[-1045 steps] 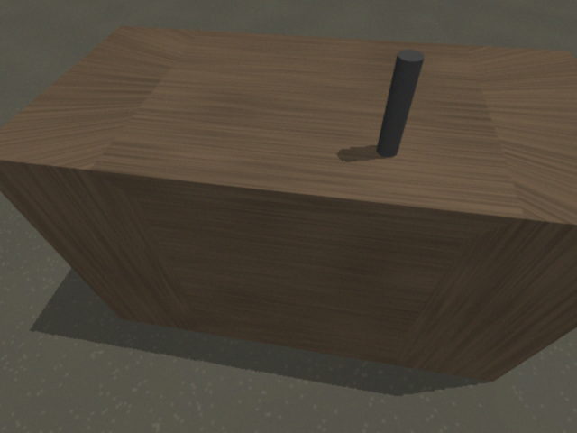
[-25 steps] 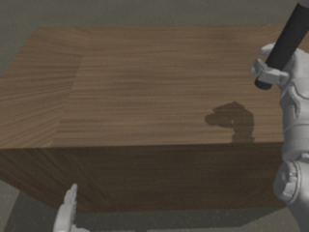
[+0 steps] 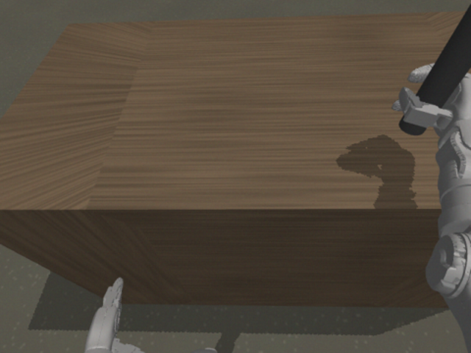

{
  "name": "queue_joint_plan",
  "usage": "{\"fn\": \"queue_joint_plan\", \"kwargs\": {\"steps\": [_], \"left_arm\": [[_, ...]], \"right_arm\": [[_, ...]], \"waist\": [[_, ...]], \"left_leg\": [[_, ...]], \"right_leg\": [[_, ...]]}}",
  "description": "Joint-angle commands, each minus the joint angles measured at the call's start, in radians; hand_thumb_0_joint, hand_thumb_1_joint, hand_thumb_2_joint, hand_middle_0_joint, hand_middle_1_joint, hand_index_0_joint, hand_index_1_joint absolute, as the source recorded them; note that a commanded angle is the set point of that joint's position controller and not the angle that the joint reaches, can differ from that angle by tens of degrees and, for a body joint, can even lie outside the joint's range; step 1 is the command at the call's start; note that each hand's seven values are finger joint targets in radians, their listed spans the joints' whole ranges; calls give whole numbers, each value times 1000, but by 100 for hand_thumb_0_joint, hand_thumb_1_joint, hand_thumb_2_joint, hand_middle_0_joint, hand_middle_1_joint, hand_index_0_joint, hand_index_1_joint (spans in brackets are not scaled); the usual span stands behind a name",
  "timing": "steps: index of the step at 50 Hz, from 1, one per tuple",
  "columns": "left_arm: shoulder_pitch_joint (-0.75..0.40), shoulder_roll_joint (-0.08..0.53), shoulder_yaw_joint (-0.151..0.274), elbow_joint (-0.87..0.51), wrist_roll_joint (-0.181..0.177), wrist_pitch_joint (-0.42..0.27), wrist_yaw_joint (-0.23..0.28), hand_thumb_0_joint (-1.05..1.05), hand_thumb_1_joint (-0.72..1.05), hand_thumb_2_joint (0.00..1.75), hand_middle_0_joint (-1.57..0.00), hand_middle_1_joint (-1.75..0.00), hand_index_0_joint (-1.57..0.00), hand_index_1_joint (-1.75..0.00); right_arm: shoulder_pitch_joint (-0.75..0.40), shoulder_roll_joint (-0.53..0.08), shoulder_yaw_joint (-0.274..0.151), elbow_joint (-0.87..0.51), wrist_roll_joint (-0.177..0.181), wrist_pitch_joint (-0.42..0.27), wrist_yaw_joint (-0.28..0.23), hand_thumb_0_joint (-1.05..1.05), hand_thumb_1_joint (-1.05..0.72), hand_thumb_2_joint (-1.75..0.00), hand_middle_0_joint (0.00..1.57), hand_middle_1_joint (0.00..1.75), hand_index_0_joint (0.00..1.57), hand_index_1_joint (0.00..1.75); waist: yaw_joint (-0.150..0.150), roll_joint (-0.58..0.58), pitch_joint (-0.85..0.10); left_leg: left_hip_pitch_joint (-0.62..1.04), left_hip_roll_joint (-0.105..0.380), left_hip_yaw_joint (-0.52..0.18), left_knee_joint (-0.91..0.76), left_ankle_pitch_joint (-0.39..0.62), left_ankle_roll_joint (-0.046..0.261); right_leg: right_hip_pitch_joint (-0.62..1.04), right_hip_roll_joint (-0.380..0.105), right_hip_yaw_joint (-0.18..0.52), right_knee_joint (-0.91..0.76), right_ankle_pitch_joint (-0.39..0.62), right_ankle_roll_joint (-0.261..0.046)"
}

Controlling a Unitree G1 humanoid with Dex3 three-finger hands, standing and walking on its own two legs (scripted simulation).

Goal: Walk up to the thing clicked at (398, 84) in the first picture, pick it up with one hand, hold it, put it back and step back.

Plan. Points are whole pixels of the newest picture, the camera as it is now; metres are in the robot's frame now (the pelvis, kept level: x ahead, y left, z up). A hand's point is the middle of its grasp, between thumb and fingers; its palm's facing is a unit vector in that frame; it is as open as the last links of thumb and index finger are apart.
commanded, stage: lower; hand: right
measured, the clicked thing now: (443, 78) +0.48 -0.25 +0.20
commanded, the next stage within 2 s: loosen in 1.06 s
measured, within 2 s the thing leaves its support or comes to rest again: rests again in 0.92 s
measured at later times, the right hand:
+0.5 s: hand (410, 110) +0.50 -0.23 +0.13, palm faces +0.22 +0.98 +0.02, open 5.2 cm
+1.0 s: hand (403, 119) +0.50 -0.24 +0.10, palm faces +0.22 +0.97 +0.01, open 5.2 cm
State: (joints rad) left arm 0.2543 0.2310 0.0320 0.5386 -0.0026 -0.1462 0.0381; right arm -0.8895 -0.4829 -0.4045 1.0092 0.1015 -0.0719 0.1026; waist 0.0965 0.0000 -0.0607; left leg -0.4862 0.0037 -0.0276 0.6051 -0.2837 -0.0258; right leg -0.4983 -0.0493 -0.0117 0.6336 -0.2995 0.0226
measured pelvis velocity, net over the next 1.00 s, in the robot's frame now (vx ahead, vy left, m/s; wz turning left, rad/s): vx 0.00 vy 0.00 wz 0.00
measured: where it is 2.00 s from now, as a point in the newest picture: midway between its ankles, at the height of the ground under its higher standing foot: outside the picture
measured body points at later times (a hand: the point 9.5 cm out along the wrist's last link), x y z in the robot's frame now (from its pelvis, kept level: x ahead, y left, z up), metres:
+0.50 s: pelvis +0.00 -0.01 -0.01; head +0.07 -0.02 +0.43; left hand +0.14 +0.26 -0.07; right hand +0.48 -0.29 +0.13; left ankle +0.01 +0.14 -0.72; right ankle +0.00 -0.13 -0.72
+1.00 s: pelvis +0.00 +0.00 -0.02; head +0.08 -0.02 +0.42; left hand +0.14 +0.26 -0.08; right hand +0.49 -0.29 +0.10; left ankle +0.01 +0.14 -0.72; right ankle +0.00 -0.13 -0.72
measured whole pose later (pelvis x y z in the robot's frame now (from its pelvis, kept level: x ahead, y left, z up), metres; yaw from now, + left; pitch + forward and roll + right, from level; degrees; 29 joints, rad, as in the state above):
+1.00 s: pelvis +0.00 +0.00 -0.02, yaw +0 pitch +15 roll +2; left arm 0.28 0.23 0.01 0.37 0.02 -0.11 0.02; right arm -0.91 -0.54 -0.45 1.14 0.06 -0.22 0.10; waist 0.16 0.00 -0.10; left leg -0.69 -0.01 -0.02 0.79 -0.36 -0.03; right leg -0.72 -0.06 0.01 0.84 -0.39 0.02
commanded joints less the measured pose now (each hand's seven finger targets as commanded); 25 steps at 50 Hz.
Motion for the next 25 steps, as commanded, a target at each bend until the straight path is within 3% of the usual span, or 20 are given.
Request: {"fn": "queue_joint_plan", "kwargs": {"steps": [1,3,4,6,7,8,10,12,13,15,16,17,20,21,22,23,24,25], "left_arm": [[-65,159,68,-184,-1,-51,12,0,-55,5,-5,-5,-5,-5],[-49,154,67,-178,-2,-47,12,0,-55,5,-5,-5,-5,-5],[-69,187,91,-211,-4,-49,16,0,-54,5,-5,-5,-5,-5],[-57,161,69,-212,-3,-47,15,0,-55,6,-5,-5,-5,-5],[-32,118,35,-175,-3,-43,8,0,-55,6,-5,-5,-5,-5],[6,93,20,-147,-3,-40,2,0,-54,5,-5,-5,-5,-5],[-30,119,35,-175,-2,-42,2,0,-55,5,-5,-5,-5,-5],[-20,154,66,-200,3,-39,2,0,-54,5,-5,-5,-5,-5],[-7,173,85,-192,6,-39,5,0,-55,5,-5,-5,-5,-5],[5,138,57,-186,5,-38,-4,0,-54,5,-5,-5,-5,-5],[-9,174,93,-211,4,-39,1,0,-55,5,-5,-5,-5,-5],[-43,189,95,-252,2,-41,3,0,-55,5,-5,-5,-5,-5],[-2,163,83,-234,3,-36,4,0,-55,6,-5,-5,-5,-5],[-8,144,65,-246,1,-38,1,0,-55,6,-5,-5,-5,-5],[-31,151,66,-285,-1,-41,2,0,-55,6,-5,-5,-5,-5],[-21,170,85,-266,1,-40,6,0,-55,6,-5,-5,-5,-5],[12,149,67,-228,3,-35,2,0,-56,6,-5,-5,-5,-6],[8,132,48,-228,5,-34,-3,0,-55,6,-5,-5,-5,-5]], "right_arm": [[-539,-294,-24,-247,10,-109,-20,0,-62,-129,139,141,140,141],[-515,-275,-19,-223,12,-114,-22,0,-62,-129,139,141,140,141],[-513,-296,-34,-208,12,-119,-26,0,-62,-128,138,140,139,140],[-537,-295,-32,-234,10,-130,-29,0,-62,-128,138,139,138,139],[-490,-257,-8,-143,2,-127,-29,0,-60,-128,138,140,139,140],[-490,-233,-3,-159,7,-135,-26,0,-62,-128,138,140,139,140],[-489,-269,-21,-162,6,-149,-28,0,-63,-129,138,141,139,141],[-538,-305,-31,-218,1,-157,-28,0,-63,-130,139,141,139,141],[-475,-290,-26,-137,-3,-150,-29,0,-61,-130,139,142,140,142],[-484,-266,-21,-134,-1,-155,-24,0,-62,-130,139,142,140,142],[-492,-283,-35,-161,0,-159,-24,0,-64,-129,139,141,140,141],[-484,-291,-34,-140,0,-161,-25,0,-64,-129,139,141,140,141],[-525,-294,-29,-178,-6,-174,-24,0,-64,-130,140,142,141,142],[-527,-264,-17,-183,-1,-176,-19,0,-64,-131,141,143,141,143],[-559,-294,-28,-239,2,-184,-18,0,-66,-131,141,142,141,142],[-501,-283,-33,-152,0,-174,-18,0,-64,-131,140,142,141,142],[-518,-273,-21,-190,1,-178,-14,0,-66,-131,140,142,141,142],[-490,-260,-21,-121,1,-174,-11,0,-67,-131,141,142,141,142]], "waist": [[8,-80,-478],[12,-85,-465],[15,-55,-489],[11,-75,-479],[15,-79,-412],[22,-88,-406],[11,-101,-427],[23,-112,-468],[32,-96,-444],[35,-124,-429],[38,-113,-471],[39,-73,-471],[36,-96,-485],[43,-97,-492],[36,-106,-523],[45,-92,-514],[40,-124,-485],[43,-124,-467]], "left_leg": [[125,-22,35,-39,295,13],[123,-21,35,-36,315,12],[137,-22,36,-31,331,9],[118,-26,42,-26,310,13],[90,-27,42,-24,294,14],[64,-31,46,-24,286,16],[56,-32,45,-13,287,18],[48,-33,44,-2,304,18],[42,-31,43,0,304,17],[27,-30,39,9,309,19],[31,-31,41,14,321,18],[48,-32,43,17,328,16],[51,-27,41,30,324,16],[35,-31,44,33,317,17],[51,-30,44,35,320,16],[28,-33,45,40,323,17],[-2,-36,51,41,309,20],[-21,-38,50,42,297,21]], "right_leg": [[248,32,-14,-18,268,-31],[240,34,-15,-10,286,-33],[236,32,-14,-5,296,-34],[233,28,-13,-7,283,-30],[194,29,-14,-5,264,-30],[206,25,-9,-4,270,-28],[205,20,-6,6,287,-25],[231,19,-5,19,309,-24],[214,21,-7,26,304,-25],[194,22,-7,39,309,-25],[220,19,-3,44,330,-26],[199,19,-3,45,326,-29],[187,23,-6,56,299,-31],[204,20,-2,57,308,-30],[219,20,-1,60,312,-31],[220,18,3,66,328,-29],[223,14,7,64,351,-23],[212,12,9,73,363,-19]]}}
